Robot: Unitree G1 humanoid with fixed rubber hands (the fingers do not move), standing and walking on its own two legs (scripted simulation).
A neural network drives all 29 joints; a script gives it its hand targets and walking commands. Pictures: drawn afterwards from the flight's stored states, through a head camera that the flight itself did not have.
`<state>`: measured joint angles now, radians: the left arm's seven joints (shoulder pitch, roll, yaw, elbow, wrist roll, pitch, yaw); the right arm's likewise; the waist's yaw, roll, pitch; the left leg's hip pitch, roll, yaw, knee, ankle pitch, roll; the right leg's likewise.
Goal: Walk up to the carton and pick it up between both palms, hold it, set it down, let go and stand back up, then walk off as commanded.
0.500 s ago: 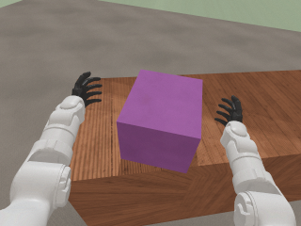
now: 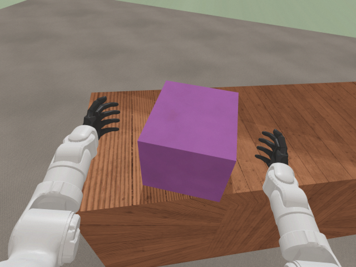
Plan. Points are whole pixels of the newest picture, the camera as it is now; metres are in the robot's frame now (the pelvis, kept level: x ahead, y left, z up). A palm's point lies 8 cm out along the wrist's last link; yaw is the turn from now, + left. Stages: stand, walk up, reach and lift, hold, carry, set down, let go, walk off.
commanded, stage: set down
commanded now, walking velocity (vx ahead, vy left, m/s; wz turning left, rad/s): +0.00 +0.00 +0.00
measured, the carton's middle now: (191, 138) +0.47 -0.05 +0.01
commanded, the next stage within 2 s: none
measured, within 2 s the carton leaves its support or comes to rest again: neither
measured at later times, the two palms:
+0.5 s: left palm (86, 153) +0.37 +0.21 +0.07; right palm (278, 186) +0.28 -0.22 +0.05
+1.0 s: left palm (78, 190) +0.30 +0.22 +0.03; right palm (281, 220) +0.22 -0.22 +0.03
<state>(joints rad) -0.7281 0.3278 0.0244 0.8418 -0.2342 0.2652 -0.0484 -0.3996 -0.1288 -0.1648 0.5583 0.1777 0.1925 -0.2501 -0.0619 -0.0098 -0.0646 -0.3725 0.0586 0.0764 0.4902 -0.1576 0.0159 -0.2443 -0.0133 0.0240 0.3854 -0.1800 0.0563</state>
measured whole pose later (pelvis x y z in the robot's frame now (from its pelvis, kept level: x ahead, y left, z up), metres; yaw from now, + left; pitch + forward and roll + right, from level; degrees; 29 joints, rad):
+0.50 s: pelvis +0.00 +0.00 +0.00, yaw +0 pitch +0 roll -2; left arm -0.47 0.34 0.02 0.60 -0.23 0.25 -0.06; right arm -0.16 -0.12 -0.08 0.33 0.18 0.21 -0.25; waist -0.06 -0.02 -0.03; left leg -0.34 0.06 0.08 0.49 -0.16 0.02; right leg -0.21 -0.01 0.02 0.39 -0.18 0.06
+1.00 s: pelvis +0.00 +0.00 +0.00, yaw +0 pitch -1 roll -2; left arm -0.14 0.34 0.02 0.42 -0.27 0.09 -0.08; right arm 0.13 -0.07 -0.04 0.17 0.18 0.11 -0.24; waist -0.06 -0.03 0.00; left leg -0.31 0.06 0.08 0.49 -0.16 0.02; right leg -0.19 -0.01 0.02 0.39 -0.19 0.06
